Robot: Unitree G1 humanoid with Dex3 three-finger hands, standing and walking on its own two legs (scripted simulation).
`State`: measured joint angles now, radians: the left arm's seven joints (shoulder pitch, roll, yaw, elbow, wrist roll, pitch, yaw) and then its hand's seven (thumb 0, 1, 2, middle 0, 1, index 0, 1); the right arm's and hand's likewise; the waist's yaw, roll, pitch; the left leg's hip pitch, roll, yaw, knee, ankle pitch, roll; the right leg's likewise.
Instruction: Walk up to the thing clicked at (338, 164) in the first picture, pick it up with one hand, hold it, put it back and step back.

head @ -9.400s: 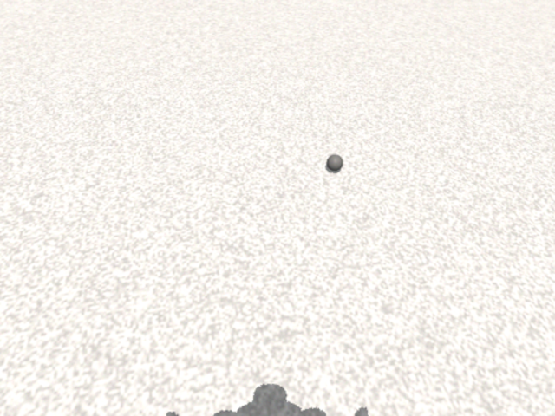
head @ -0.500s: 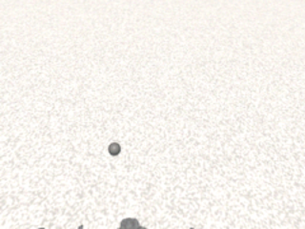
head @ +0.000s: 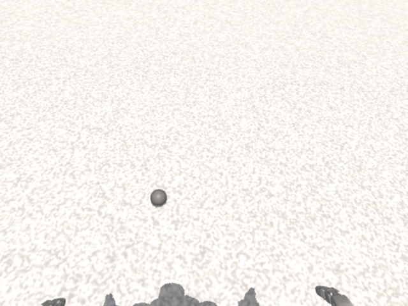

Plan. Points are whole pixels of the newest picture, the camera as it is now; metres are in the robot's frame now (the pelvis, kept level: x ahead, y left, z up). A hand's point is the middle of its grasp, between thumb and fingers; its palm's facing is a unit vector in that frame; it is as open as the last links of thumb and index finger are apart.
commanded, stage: walk up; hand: left
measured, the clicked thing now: (158, 197) +0.73 +0.21 -0.73
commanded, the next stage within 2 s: stand in 0.04 s
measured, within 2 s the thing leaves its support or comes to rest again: neither
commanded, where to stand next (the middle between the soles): +0.36 -0.02 m, yaw -1 degrees
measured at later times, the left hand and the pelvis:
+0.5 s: hand out of the picture +0.06 +0.24 -0.15, palm faces -0.02 -0.94 -0.34, open 7.4 cm; pelvis -0.02 -0.01 +0.01, yaw -1 degrees
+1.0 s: hand out of the picture +0.05 +0.24 -0.15, palm faces -0.05 -0.94 -0.34, open 7.4 cm; pelvis -0.03 -0.01 +0.01, yaw -2 degrees
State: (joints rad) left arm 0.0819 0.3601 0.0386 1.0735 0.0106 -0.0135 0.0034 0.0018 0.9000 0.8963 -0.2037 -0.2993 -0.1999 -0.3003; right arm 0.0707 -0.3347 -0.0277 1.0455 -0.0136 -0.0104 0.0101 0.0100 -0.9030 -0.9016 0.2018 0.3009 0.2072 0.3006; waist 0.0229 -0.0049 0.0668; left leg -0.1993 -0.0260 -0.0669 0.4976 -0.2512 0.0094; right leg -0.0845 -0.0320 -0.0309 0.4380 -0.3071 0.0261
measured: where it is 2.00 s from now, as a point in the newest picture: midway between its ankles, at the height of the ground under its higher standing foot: (194, 292)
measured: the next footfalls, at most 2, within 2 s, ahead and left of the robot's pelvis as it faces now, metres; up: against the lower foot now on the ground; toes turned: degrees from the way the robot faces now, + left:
right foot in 1.76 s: +0.30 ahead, -0.13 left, +0.00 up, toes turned -4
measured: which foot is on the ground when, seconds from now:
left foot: down 0.00-1.00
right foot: down 0.00-1.00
